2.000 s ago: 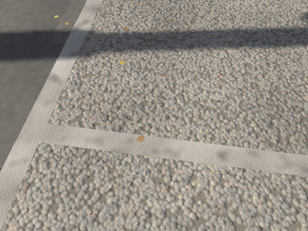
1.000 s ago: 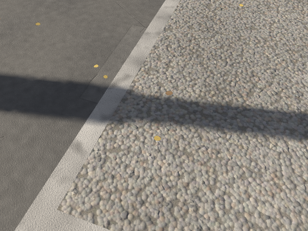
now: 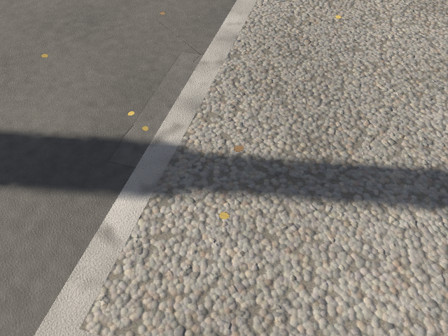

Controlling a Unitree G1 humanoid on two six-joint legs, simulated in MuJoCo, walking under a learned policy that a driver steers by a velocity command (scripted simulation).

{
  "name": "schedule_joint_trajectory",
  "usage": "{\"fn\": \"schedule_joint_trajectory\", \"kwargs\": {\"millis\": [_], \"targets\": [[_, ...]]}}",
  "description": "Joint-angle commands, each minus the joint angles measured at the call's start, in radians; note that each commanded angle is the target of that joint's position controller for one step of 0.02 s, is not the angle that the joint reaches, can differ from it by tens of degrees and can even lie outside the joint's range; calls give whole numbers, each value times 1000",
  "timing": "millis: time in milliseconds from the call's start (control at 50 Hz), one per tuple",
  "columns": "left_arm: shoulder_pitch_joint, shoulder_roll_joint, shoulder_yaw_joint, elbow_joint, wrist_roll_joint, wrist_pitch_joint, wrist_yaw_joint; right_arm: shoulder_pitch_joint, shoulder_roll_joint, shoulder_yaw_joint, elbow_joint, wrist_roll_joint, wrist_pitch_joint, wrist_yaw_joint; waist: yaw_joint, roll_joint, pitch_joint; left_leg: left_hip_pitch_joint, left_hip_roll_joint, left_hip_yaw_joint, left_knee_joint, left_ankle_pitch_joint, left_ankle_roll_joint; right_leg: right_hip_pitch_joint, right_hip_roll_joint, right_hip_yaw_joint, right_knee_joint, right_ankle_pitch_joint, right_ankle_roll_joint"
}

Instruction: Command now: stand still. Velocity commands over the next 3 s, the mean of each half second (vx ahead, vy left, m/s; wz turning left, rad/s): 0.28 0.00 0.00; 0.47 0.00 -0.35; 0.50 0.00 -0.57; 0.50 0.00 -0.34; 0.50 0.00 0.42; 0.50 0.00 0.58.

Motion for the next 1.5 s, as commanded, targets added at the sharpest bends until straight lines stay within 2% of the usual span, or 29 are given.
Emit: {"fn": "schedule_joint_trajectory", "kwargs": {"millis": [20, 80, 160, 220, 260, 280, 300, 320, 360, 420, 540, 680, 740, 780, 800, 820, 840, 860, 900, 980, 1120, 1220, 1280, 1300, 1320, 1340, 1360, 1400, 1500], "targets": [[83, 90, 14, -12, -1, -6, 3, -18, -103, -14, -29, 0, -9, -4, 0, -7, 3, 171, 45, -54, -55, 97, 48, -207, -37, 32, -135, 71, -18], [102, 126, 28, -14, -11, -1, 9, 5, -108, -18, -13, 8, -10, -4, 4, -59, 36, 90, -19, 11, 6, -303, 44, -225, -58, 82, -182, -262, -72], [117, 210, 65, -35, -28, -32, 14, -100, -85, -15, -68, 18, -69, 25, 37, -173, 179, -224, 23, 43, 271, -210, 51, -118, -333, 411, -346, -370, -224], [105, 173, 63, -46, -33, -48, 0, -68, -74, -16, -73, 36, -104, 45, 5, -140, 175, -210, 50, 54, 154, -259, 73, -40, -298, 310, -273, -125, -187], [67, 181, 63, -65, -34, -46, -9, 104, -96, -38, -5, 36, -109, 48, -70, -119, 91, 151, -37, 122, 14, -109, 65, -180, -195, 180, -147, 95, -135], [33, 176, 60, -81, -32, -52, -11, 241, -141, -60, 31, 32, -107, 46, -133, -58, 24, 322, 10, 24, -25, -92, 90, -261, -136, 101, 46, 283, -99], [22, 103, 41, -124, -26, -65, -12, 385, -249, -87, 51, 32, -108, 43, -164, 217, -53, 512, 232, -382, -183, -208, 215, -490, 9, -44, 423, 209, -12], [0, 83, 37, -148, -35, -83, -10, 440, -217, -64, 61, 15, -119, 54, -162, 264, -125, 559, 382, -726, -335, -262, 303, -605, 59, 72, 684, -173, -10], [-39, 128, 53, -160, -69, -100, -25, 245, -127, -25, 2, 9, -139, 55, -73, 103, 5, 409, 353, -523, -330, -304, 242, -701, -61, 130, 812, -32, -72], [-41, 140, 77, -154, -42, -91, -26, 184, -85, 1, -23, -2, -133, 58, -19, 72, 44, 265, 237, -244, -374, -80, 167, -605, -138, 86, 664, 155, -77], [-226, 86, 65, -228, -32, -68, -36, 264, -150, -1, -22, -11, -118, 20, -42, 50, 73, 256, 217, -82, -419, 149, 182, -661, -136, 32, 363, 330, -6], [-409, 85, 45, -310, -42, -69, -83, 331, -159, -12, -16, 2, -109, 13, -73, 44, 109, 372, 264, 76, -403, 234, 146, -608, -83, -3, 120, 411, -69], [-358, 130, 64, -325, -37, -71, -102, 292, -199, -26, -42, -1, -94, 9, -11, 89, 29, 449, 283, 131, -228, 693, 115, -462, -10, -67, 115, 296, -125], [-86, 218, 115, -259, -40, -62, -100, 258, -212, -27, -72, -9, -74, 2, 133, 104, -134, 377, 235, 181, 151, 890, 70, -108, 76, -97, 90, 271, -174], [62, 302, 145, -234, -37, -53, -83, 273, -191, -15, -105, -21, -80, 0, 172, -17, -236, 112, 188, 188, 474, 595, 34, 197, -71, 159, 77, 223, -231], [74, 358, 146, -237, -33, -56, -84, 378, -31, 32, -138, -26, -115, 23, 56, -265, -368, -292, -43, 77, 831, -326, -20, 490, -322, 772, -95, -38, -422], [92, 275, 125, -235, -27, -61, -79, 258, -128, 11, -155, 14, -163, 38, 118, -174, -380, -401, -23, -107, 940, -361, 13, 505, -320, 873, -222, -71, -391], [38, 239, 114, -240, -22, -71, -75, 172, -175, -2, -194, 45, -187, 43, 107, -153, -238, -482, 26, -99, 935, -283, 38, 402, -295, 726, -228, 15, -343], [-115, 188, 96, -286, -13, -84, -79, 121, -186, -15, -202, 19, -194, 26, 23, 29, -120, -368, 107, -93, 776, -148, 45, 85, -219, 503, -253, 254, -298], [-129, 189, 90, -302, -19, -87, -63, 130, -155, -26, -238, -11, -138, 15, -42, -14, -60, -258, 142, -76, 572, -105, -6, -151, -155, 352, -318, 372, -298], [7, 233, 104, -289, -29, -68, -26, -155, -116, -13, -347, -8, -142, 21, 58, -72, -13, -205, 42, -34, 64, 301, -50, -199, -73, 276, -297, 293, -212], [55, 225, 105, -280, -34, -49, -17, -213, -166, -22, -396, 5, -162, 44, 65, -90, -32, -195, 18, -75, -58, 201, -30, -17, -129, 407, -160, 296, -197], [20, 208, 99, -308, -26, -38, -13, -41, -218, -46, -361, 2, -180, 43, -31, -127, -114, 57, 18, -54, -116, 122, 31, -12, -90, 426, 8, 442, -159], [-4, 159, 80, -334, -16, -43, -19, 120, -269, -62, -343, -15, -183, 35, -107, -74, -252, 324, 154, -165, -70, 102, 97, -128, -34, 358, 248, 394, -124], [131, 91, 59, -355, -35, -55, -24, 258, -357, -88, -318, -28, -167, 28, -80, 203, -415, 727, 397, -567, -94, -29, 261, -488, 114, 211, 588, 22, -41], [153, 159, 62, -355, -50, -59, -22, 261, -286, -74, -310, -2, -156, 35, -77, 289, -415, 746, 464, -783, -176, -231, 284, -661, 58, 207, 759, -213, -33], [70, 245, 84, -356, -54, -54, -21, 201, -200, -52, -335, 3, -148, 33, -95, 159, -259, 612, 417, -639, -198, -286, 229, -717, 5, 212, 820, -136, -29], [-38, 230, 90, -386, -33, -45, -20, 105, -155, -35, -342, -8, -133, 33, -63, 58, -81, 344, 322, -387, -251, -99, 174, -676, -61, 160, 762, 0, -18], [-53, 148, 82, -432, -36, -18, -33, 89, -174, -44, -312, -8, -147, 39, -13, 84, -28, 191, 273, -133, -358, 129, 187, -625, -126, 126, 636, 117, -6]]}}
